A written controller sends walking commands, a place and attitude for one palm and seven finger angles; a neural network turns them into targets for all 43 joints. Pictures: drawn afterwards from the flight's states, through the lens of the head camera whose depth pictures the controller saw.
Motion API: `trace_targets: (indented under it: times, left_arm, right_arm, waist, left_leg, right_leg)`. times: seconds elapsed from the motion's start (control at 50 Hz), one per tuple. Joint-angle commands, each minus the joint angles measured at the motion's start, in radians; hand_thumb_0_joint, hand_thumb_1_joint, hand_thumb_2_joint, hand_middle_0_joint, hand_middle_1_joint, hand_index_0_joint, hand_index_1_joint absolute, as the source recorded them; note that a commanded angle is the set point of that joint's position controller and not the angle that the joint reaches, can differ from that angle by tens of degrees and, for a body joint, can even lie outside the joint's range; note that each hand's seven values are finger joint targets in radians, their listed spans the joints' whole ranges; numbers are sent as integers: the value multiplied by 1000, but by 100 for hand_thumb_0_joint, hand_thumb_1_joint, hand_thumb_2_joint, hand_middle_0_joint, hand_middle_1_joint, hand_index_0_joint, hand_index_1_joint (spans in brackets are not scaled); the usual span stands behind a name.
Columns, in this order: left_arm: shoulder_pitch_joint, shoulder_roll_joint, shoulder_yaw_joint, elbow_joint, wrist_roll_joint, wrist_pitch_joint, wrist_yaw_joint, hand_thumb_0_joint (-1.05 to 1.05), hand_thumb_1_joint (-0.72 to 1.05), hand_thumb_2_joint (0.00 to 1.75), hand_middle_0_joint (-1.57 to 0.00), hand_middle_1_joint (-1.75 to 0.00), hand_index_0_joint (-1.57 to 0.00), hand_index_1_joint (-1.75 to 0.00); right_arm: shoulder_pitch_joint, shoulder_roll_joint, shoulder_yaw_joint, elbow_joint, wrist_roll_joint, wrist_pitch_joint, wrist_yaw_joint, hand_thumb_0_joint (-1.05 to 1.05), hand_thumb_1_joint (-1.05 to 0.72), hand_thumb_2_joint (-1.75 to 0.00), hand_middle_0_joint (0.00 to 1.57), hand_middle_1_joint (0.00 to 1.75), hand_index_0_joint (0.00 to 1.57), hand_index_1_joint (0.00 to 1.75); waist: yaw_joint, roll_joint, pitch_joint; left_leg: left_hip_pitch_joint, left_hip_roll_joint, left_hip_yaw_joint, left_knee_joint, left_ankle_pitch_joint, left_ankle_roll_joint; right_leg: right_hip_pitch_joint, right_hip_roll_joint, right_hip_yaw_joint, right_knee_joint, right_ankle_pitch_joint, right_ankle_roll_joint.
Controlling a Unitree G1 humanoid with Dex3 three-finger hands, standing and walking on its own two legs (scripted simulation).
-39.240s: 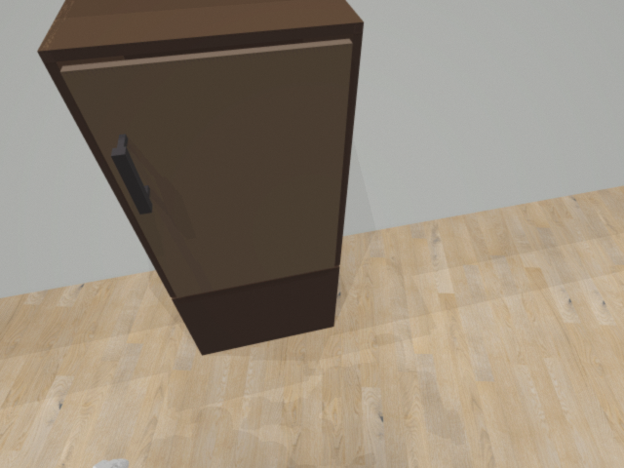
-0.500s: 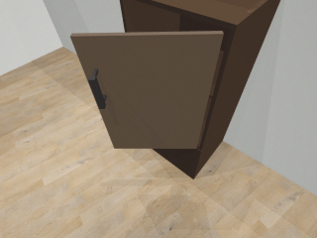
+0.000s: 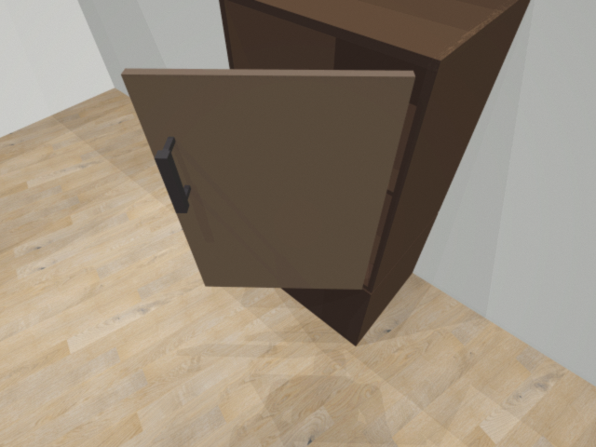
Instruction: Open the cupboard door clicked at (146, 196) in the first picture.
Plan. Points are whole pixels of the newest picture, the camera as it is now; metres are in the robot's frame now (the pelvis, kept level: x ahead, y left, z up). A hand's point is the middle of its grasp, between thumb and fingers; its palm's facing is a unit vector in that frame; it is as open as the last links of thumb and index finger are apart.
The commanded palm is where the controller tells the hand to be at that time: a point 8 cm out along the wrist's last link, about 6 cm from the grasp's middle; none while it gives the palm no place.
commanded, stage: raise the hand with hooked fingers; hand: left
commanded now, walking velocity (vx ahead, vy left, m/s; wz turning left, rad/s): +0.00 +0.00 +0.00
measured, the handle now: (176, 176) +0.52 +0.25 +0.05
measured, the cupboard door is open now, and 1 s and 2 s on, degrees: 39 39 39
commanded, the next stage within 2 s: none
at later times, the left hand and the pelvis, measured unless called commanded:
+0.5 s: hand out of the picture +0.13 +0.20 -0.04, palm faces +0.12 -0.99 -0.02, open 9.1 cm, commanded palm +0.13 +0.25 -0.03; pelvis -0.05 -0.01 -0.08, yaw +3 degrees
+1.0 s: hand (112, 379) +0.19 +0.25 +0.01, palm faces +0.05 -1.00 -0.07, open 12.1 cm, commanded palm +0.16 +0.30 +0.02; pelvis -0.04 +0.01 -0.05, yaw +2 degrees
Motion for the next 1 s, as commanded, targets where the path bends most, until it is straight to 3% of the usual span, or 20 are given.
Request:
trace_targets:
  times: [0.0,0.02,0.04,0.06,0.08,0.1,0.12,0.14,0.18,0.22,0.24,0.28,0.36,0.42,0.44,0.48,0.64,0.74,0.9,0.98]
  left_arm:
    - [-627,363,186,-1511,-177,-242,35,0,88,89,-20,-32,-20,-32]
    - [-102,274,154,-1232,-98,-196,64,0,85,88,-20,-33,-20,-33]
    - [158,60,50,-1082,-151,-76,81,0,83,87,-21,-34,-21,-34]
    - [99,14,47,-1053,-165,-83,62,0,81,86,-21,-36,-21,-36]
    - [11,71,108,-1088,-183,-143,38,0,78,85,-21,-37,-21,-37]
    - [79,98,167,-1042,-188,-210,3,0,76,84,-21,-39,-21,-39]
    - [238,43,171,-953,-205,-273,-41,0,74,83,-21,-40,-21,-40]
    - [333,35,192,-900,-211,-341,-92,0,71,82,-21,-42,-21,-42]
    - [378,22,206,-880,-241,-501,-208,0,67,80,-22,-45,-22,-45]
    - [329,67,232,-894,-263,-658,-342,0,62,78,-22,-48,-22,-48]
    - [331,119,280,-862,-272,-672,-389,0,60,77,-22,-50,-22,-50]
    - [235,147,288,-970,-322,-622,-440,0,55,75,-22,-53,-22,-53]
    - [21,191,298,-1241,-356,-542,-399,0,46,71,-23,-58,-23,-58]
    - [-74,191,250,-1370,-309,-551,-341,0,39,68,-24,-63,-24,-63]
    - [-120,204,241,-1386,-305,-548,-338,0,36,67,-24,-64,-24,-64]
    - [-87,206,235,-1331,-286,-527,-344,0,32,65,-24,-68,-24,-68]
    - [14,264,354,-1157,-346,-335,-386,0,13,57,-25,-80,-25,-80]
    - [-38,274,374,-1150,-355,-355,-365,0,1,52,-26,-87,-26,-87]
    - [-101,308,388,-1172,-348,-396,-388,0,-17,44,-28,-99,-28,-99]
    - [-131,327,403,-1152,-353,-373,-392,0,-27,40,-28,-105,-28,-105]
  right_arm:
    - [-9,-272,-55,-442,67,-165,-31,0,-90,-90,20,30,20,30]
    - [-60,-201,-44,-404,34,-247,-63,0,-90,-90,20,30,20,30]
    - [-66,-158,-45,-411,56,-268,-55,0,-90,-90,20,30,20,30]
    - [-40,-186,-52,-388,55,-270,-49,0,-90,-90,20,30,20,30]
    - [-61,-216,-75,-450,46,-282,-43,0,-90,-90,20,30,20,30]
    - [-47,-225,-92,-469,29,-290,-40,0,-90,-90,20,30,20,30]
    - [-60,-213,-98,-500,19,-294,-31,0,-90,-90,20,30,20,30]
    - [-80,-209,-100,-536,21,-300,-14,0,-90,-90,20,30,20,30]
    - [-113,-199,-108,-585,17,-299,14,0,-90,-90,20,30,20,30]
    - [-131,-210,-116,-634,23,-305,35,0,-90,-90,20,30,20,30]
    - [-122,-219,-121,-660,31,-298,41,0,-90,-90,20,30,20,30]
    - [-150,-229,-115,-745,51,-283,31,0,-90,-90,20,30,20,30]
    - [-105,-218,-101,-799,60,-271,-4,0,-90,-90,20,30,20,30]
    - [-59,-203,-81,-772,53,-273,-21,0,-90,-90,20,30,20,30]
    - [-49,-210,-72,-761,47,-273,-27,0,-90,-90,20,30,20,30]
    - [-45,-209,-66,-734,51,-279,-35,0,-90,-90,20,30,20,30]
    - [-83,-202,-43,-731,60,-281,-48,0,-90,-90,20,30,20,30]
    - [-66,-210,-38,-723,52,-295,-43,0,-90,-90,20,30,20,30]
    - [-15,-238,-44,-701,52,-324,-47,0,-90,-90,20,30,20,30]
    - [-8,-247,-42,-692,52,-318,-49,0,-90,-90,20,30,20,30]
  waist:
    - [-57,129,-488]
    - [30,280,-465]
    - [10,232,-285]
    - [-36,38,-121]
    - [-53,-77,-42]
    - [-40,-153,-81]
    - [1,-206,-86]
    - [43,-133,-105]
    - [65,-184,-150]
    - [58,-152,-197]
    - [70,-93,-214]
    - [66,-88,-293]
    - [19,-7,-349]
    - [-25,62,-352]
    - [-42,33,-335]
    - [-47,66,-324]
    - [27,31,-335]
    - [20,-40,-280]
    - [15,48,-328]
    - [10,40,-302]
  left_leg:
    - [76,-21,-77,37,471,31]
    - [129,3,-62,27,610,35]
    - [34,22,-95,33,593,-6]
    - [-51,24,-98,66,491,7]
    - [-145,6,-109,110,357,20]
    - [-200,-7,-92,156,277,24]
    - [-288,-15,-87,195,212,18]
    - [-345,-32,-76,237,191,8]
    - [-492,-44,-58,345,138,-5]
    - [-615,-58,-53,455,60,-7]
    - [-642,-62,-48,490,43,-3]
    - [-679,-75,-28,524,-21,13]
    - [-661,-51,-56,550,-77,31]
    - [-618,-28,-79,562,-37,39]
    - [-620,-19,-95,566,-27,41]
    - [-612,-16,-104,553,-32,39]
    - [-590,-28,-115,441,2,28]
    - [-582,-26,-119,394,-16,28]
    - [-465,-26,-114,345,52,28]
    - [-430,-22,-119,324,98,24]
  right_leg:
    - [169,-59,113,34,624,-26]
    - [135,-17,89,65,397,-41]
    - [26,-16,24,48,207,-23]
    - [-73,-9,-3,25,216,-5]
    - [-138,-7,-14,36,221,5]
    - [-175,-3,-18,61,193,14]
    - [-207,-1,-26,108,144,17]
    - [-210,-7,-14,165,148,6]
    - [-265,-4,3,286,148,3]
    - [-322,-20,61,362,93,-1]
    - [-327,-32,104,374,64,-11]
    - [-324,-40,150,354,-70,1]
    - [-377,-24,173,328,-236,14]
    - [-391,-11,152,344,-158,8]
    - [-403,1,135,362,-132,4]
    - [-414,4,111,362,-118,3]
    - [-264,2,78,295,-105,7]
    - [-272,3,65,263,-149,11]
    - [-242,6,33,267,-20,6]
    - [-231,13,15,262,46,5]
